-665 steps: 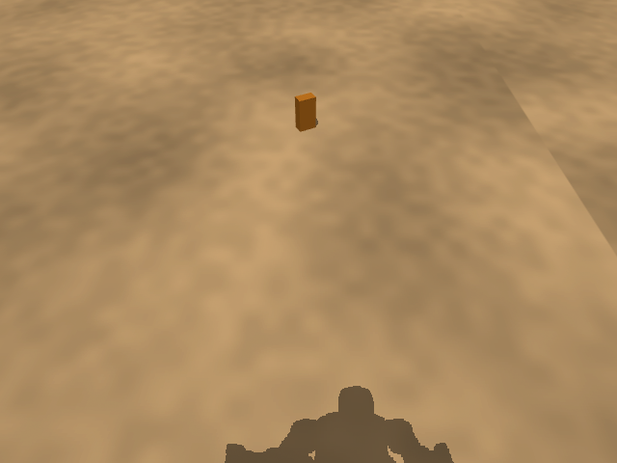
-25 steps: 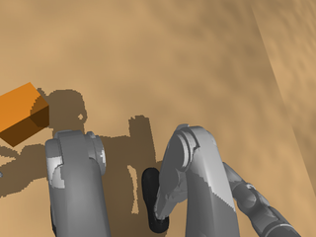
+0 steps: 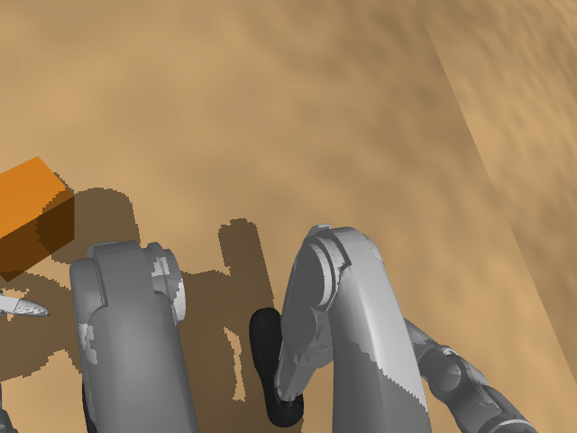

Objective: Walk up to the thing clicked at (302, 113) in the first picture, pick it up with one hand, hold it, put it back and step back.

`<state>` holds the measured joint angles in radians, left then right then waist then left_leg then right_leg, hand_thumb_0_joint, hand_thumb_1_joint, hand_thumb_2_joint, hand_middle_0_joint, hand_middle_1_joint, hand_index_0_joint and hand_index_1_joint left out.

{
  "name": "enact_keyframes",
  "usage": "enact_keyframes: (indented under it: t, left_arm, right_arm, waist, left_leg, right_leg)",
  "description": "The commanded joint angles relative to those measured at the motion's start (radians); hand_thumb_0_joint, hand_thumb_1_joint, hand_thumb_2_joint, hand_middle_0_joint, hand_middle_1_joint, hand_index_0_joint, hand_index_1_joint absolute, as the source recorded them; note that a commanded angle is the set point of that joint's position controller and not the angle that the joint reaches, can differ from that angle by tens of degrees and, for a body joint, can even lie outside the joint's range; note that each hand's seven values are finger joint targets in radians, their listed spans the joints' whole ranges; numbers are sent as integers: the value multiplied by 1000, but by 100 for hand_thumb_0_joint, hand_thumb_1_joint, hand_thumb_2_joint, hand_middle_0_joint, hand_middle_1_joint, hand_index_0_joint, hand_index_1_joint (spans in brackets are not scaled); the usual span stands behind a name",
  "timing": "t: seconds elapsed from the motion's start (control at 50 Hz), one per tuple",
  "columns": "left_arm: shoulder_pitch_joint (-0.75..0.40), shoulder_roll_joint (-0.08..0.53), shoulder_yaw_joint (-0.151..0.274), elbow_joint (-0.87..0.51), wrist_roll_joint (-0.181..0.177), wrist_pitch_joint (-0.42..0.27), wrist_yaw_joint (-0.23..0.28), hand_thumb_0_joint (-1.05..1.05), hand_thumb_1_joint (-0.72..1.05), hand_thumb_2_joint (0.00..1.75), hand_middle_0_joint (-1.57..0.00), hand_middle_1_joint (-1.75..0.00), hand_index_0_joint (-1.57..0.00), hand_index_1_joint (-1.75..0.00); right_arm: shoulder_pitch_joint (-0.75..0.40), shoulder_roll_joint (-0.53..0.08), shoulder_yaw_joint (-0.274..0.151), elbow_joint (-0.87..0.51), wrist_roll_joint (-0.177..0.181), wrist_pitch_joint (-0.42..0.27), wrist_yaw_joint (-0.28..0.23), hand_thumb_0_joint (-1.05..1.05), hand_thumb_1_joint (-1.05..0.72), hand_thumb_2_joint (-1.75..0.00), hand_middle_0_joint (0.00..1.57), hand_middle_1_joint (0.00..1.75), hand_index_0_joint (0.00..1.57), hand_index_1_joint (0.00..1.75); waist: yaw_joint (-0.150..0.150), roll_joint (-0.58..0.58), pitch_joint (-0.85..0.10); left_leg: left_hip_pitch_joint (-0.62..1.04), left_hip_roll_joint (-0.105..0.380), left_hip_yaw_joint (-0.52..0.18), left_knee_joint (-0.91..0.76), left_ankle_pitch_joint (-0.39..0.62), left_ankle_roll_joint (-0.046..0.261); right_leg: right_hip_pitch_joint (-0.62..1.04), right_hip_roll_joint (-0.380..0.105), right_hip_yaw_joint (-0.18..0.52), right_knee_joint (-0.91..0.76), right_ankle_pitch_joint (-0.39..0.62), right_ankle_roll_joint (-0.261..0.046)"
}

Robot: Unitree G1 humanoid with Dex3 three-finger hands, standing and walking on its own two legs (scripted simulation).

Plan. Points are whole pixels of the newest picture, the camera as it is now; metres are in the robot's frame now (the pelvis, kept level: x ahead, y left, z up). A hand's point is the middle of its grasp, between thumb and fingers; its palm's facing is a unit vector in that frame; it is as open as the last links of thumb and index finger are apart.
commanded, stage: close in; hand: left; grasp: from the side
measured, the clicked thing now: (21, 226) +0.38 +0.28 -0.18
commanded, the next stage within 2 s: rest palm in 0.12 s
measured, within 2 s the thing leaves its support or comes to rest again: leaves its support in 1.94 s
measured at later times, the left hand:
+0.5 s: hand out of the picture +0.36 +0.29 -0.15, palm faces +0.40 -0.92 +0.02, open 16.8 cm
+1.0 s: hand out of the picture +0.37 +0.29 -0.15, palm faces +0.41 -0.91 +0.01, open 11.8 cm
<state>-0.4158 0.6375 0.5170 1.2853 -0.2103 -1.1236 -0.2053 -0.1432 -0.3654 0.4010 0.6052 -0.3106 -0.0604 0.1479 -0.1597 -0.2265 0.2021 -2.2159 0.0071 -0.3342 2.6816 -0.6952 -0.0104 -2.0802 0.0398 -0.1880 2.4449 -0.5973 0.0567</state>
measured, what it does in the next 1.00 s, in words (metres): stands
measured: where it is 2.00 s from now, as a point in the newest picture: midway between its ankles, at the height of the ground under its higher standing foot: (208, 416)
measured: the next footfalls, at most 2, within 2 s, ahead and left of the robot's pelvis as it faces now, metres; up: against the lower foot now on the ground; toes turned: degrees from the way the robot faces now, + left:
none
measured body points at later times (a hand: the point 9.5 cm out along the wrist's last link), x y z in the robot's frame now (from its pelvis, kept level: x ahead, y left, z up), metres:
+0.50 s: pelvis +0.00 +0.00 +0.00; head +0.19 +0.19 +0.36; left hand +0.33 +0.34 -0.15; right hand +0.21 -0.23 -0.03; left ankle +0.09 +0.12 -0.24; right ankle +0.14 -0.13 -0.24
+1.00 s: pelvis +0.00 +0.00 +0.00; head +0.19 +0.19 +0.36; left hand +0.34 +0.34 -0.15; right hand +0.19 -0.23 -0.03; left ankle +0.09 +0.12 -0.24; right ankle +0.14 -0.13 -0.24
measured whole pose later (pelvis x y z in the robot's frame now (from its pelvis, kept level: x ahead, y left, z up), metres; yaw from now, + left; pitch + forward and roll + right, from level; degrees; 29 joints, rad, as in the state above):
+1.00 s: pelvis +0.00 +0.00 +0.00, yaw -1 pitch +10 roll -17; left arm -0.48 0.71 0.47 1.36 -0.14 -1.19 0.00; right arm -0.17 -0.37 0.45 0.60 -0.35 -0.02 0.17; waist -0.18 -0.26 0.26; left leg -2.20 0.01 -0.37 2.68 -0.70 -0.01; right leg -2.06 0.06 -0.22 2.42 -0.58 0.07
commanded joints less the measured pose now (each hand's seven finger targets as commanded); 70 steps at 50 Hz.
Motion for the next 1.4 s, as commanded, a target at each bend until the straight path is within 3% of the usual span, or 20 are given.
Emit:
enact_keyframes:
  t: [0.0,0.22,0.36,0.4,0.46,0.58,0.62,0.76,0.8,0.96,0.98,1.14,1.16,1.26,1.38]
  left_arm:
    - [-156,143,7,-140,9,-86,40,0,-54,2,-6,-4,-7,-3]
    - [-135,112,-31,-141,54,-101,140,0,-47,6,-8,-1,-7,-2]
    - [-169,137,-36,-119,67,-114,176,0,-46,9,-8,-2,-7,-3]
    - [-178,146,-33,-115,72,-117,184,0,-32,13,-18,-10,-17,-10]
    - [-176,149,-31,-114,73,-124,186,0,-17,20,-23,-15,-22,-15]
    - [-200,167,-37,-101,81,-120,189,0,-1,29,-32,-23,-31,-24]
    - [-210,167,-36,-106,81,-119,192,0,5,33,-36,-27,-35,-28]
    - [-251,175,-53,-85,88,-124,200,0,15,41,-45,-35,-44,-36]
    - [-245,177,-52,-70,90,-125,198,0,20,45,-49,-39,-48,-40]
    - [-284,192,-51,-43,87,-126,197,0,20,56,-61,-52,-60,-53]
    - [-267,195,-47,-42,85,-125,198,0,20,56,-61,-52,-60,-53]
    - [-271,206,-35,-75,83,-120,191,0,24,69,-73,-67,-72,-68]
    - [-263,186,-48,-75,84,-116,192,0,23,70,-72,-67,-71,-68]
    - [-238,197,-22,-100,80,-114,195,0,20,75,-81,-75,-80,-76]
    - [-201,167,-36,-110,79,-104,197,0,23,83,-90,-84,-89,-85]
  right_arm:
    - [-21,-339,-121,-52,-5,-7,-13,0,-92,-90,20,30,20,30]
    - [-20,-335,-121,-41,-21,10,2,0,-90,-90,20,30,20,30]
    - [-29,-333,-108,-41,-24,15,4,0,-90,-90,20,30,20,30]
    - [-26,-337,-107,-35,-26,16,5,0,-89,-90,20,30,20,30]
    - [-22,-337,-100,-36,-31,20,5,0,-89,-90,20,30,20,30]
    - [-33,-345,-94,-39,-31,25,5,0,-88,-90,20,30,20,30]
    - [-25,-346,-92,-41,-33,27,4,0,-88,-90,20,30,20,30]
    - [-36,-350,-85,-45,-33,29,7,0,-88,-89,20,30,20,30]
    - [-30,-350,-81,-45,-34,32,8,0,-88,-89,20,30,20,30]
    - [-31,-353,-67,-44,-41,38,4,0,-88,-90,20,30,20,30]
    - [-36,-348,-67,-47,-41,37,4,0,-88,-89,20,30,20,30]
    - [-19,-355,-71,-43,-39,43,1,0,-89,-90,20,30,20,30]
    - [-23,-350,-73,-45,-39,44,2,0,-88,-90,20,30,20,30]
    - [-24,-352,-82,-52,-35,48,5,0,-89,-90,20,30,20,30]
    - [-16,-353,-90,-44,-32,46,8,0,-89,-90,20,30,20,30]
  waist:
    - [-56,467,-499]
    - [-71,459,-490]
    - [-84,437,-475]
    - [-86,441,-479]
    - [-86,462,-499]
    - [-96,465,-455]
    - [-103,469,-481]
    - [-120,445,-432]
    - [-123,447,-435]
    - [-138,435,-432]
    - [-125,427,-434]
    - [-122,462,-452]
    - [-123,464,-446]
    - [-105,469,-450]
    - [-107,477,-457]
  left_leg:
    - [339,31,102,-385,20,-22]
    - [345,34,96,-381,28,-21]
    - [326,37,90,-375,18,-16]
    - [337,40,90,-370,27,-18]
    - [363,40,86,-370,61,-23]
    - [344,46,73,-383,16,-23]
    - [370,46,71,-379,42,-26]
    - [340,49,55,-387,-7,-22]
    - [350,50,55,-384,18,-24]
    - [341,52,55,-372,8,-19]
    - [327,50,64,-365,0,-14]
    - [366,53,54,-385,32,-24]
    - [362,53,55,-383,32,-23]
    - [364,55,51,-394,9,-25]
    - [383,53,54,-396,48,-29]
  right_leg:
    - [201,37,-127,-155,67,-70]
    - [218,41,-134,-165,87,-67]
    - [215,48,-141,-173,80,-68]
    - [221,48,-139,-171,91,-67]
    - [241,50,-144,-166,115,-67]
    - [212,49,-150,-170,85,-67]
    - [229,49,-151,-170,107,-66]
    - [204,47,-158,-174,73,-63]
    - [217,47,-157,-174,95,-61]
    - [233,53,-158,-187,89,-59]
    - [236,55,-155,-192,82,-61]
    - [238,52,-159,-183,105,-63]
    - [230,53,-158,-180,106,-64]
    - [224,51,-157,-179,86,-64]
    - [233,48,-156,-176,119,-64]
